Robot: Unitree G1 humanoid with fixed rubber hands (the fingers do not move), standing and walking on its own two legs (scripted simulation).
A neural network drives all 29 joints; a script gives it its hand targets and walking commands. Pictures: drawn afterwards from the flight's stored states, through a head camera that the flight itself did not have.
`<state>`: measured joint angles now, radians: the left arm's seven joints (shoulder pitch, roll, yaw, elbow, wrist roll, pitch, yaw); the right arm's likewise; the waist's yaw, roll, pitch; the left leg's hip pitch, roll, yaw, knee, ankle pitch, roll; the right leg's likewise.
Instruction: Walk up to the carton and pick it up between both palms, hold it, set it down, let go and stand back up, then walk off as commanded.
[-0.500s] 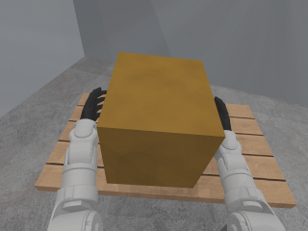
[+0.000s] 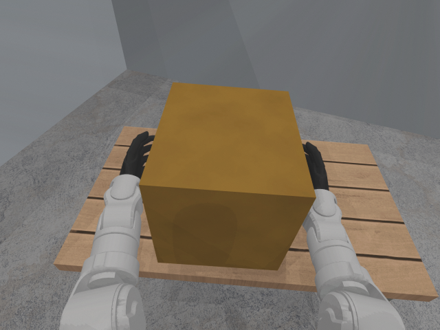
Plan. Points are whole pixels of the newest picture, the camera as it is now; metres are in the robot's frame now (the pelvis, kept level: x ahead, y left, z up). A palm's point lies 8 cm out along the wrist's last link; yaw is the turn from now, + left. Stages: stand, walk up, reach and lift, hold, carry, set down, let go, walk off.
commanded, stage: set down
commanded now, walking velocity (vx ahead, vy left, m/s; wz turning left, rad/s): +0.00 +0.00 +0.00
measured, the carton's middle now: (224, 175) +0.43 +0.01 +0.04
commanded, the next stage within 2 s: none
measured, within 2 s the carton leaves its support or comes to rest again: rests again in 1.36 s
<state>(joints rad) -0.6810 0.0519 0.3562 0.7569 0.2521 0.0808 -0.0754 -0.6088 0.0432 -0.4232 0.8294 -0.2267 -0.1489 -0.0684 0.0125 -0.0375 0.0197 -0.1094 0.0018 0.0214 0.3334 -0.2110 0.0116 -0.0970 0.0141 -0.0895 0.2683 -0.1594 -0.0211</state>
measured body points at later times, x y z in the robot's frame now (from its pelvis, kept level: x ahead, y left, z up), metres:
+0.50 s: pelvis +0.02 +0.00 +0.00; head +0.06 +0.01 +0.45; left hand +0.43 +0.18 +0.05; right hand +0.41 -0.17 +0.05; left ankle -0.02 +0.10 -0.75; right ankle -0.01 -0.10 -0.75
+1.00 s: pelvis -0.01 +0.00 +0.00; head +0.04 +0.01 +0.44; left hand +0.41 +0.17 +0.04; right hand +0.39 -0.17 +0.04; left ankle -0.02 +0.10 -0.75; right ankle -0.01 -0.10 -0.75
